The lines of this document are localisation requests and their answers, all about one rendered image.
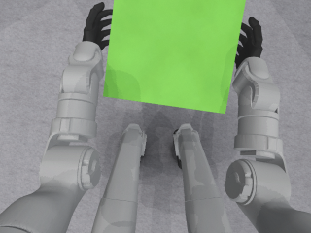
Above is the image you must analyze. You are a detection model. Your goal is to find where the robot left forearm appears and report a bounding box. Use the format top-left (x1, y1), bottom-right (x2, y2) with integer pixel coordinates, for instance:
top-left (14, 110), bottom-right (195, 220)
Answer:
top-left (39, 41), bottom-right (104, 182)

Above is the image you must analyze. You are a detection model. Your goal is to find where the right robot upper arm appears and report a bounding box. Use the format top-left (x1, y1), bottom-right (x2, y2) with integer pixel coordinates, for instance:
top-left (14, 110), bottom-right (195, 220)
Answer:
top-left (224, 158), bottom-right (311, 233)

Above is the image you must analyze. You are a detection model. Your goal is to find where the right robot foot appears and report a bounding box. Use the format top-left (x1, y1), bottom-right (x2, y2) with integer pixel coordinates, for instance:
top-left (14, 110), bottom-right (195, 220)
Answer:
top-left (173, 129), bottom-right (182, 169)

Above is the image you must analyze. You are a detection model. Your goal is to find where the carton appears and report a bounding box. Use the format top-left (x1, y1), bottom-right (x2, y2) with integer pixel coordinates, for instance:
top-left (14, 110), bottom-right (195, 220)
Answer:
top-left (103, 0), bottom-right (246, 114)

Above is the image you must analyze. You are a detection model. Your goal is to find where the left robot hand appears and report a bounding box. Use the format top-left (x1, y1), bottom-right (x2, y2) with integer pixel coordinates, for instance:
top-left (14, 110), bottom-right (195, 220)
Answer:
top-left (82, 2), bottom-right (113, 50)

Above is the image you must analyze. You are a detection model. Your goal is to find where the robot right forearm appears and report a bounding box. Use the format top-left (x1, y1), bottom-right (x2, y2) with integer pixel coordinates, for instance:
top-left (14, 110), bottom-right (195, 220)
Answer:
top-left (232, 56), bottom-right (292, 194)

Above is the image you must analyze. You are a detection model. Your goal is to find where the left robot shin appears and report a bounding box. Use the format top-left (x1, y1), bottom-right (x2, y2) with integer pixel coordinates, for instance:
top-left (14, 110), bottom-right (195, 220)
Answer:
top-left (121, 123), bottom-right (143, 137)

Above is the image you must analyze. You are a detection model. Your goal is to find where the right robot hand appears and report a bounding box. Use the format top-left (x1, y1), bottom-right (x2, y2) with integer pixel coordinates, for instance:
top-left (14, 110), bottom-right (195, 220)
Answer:
top-left (234, 17), bottom-right (263, 69)

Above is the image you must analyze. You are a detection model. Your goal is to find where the left robot upper arm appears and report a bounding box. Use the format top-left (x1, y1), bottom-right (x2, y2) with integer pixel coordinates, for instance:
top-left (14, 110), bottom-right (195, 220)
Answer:
top-left (0, 145), bottom-right (101, 233)

